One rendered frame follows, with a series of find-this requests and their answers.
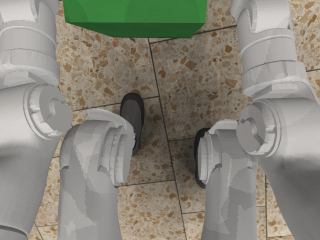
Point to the left robot forearm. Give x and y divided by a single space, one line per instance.
28 42

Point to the right robot shin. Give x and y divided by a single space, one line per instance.
230 124

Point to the carton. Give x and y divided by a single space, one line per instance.
138 18

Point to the right robot upper arm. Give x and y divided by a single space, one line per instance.
284 136

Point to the robot shin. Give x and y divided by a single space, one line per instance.
230 124
93 114

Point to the left robot shin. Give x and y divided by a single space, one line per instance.
93 114

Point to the left robot upper arm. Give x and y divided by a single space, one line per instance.
33 117

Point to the right robot forearm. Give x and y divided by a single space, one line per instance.
267 49

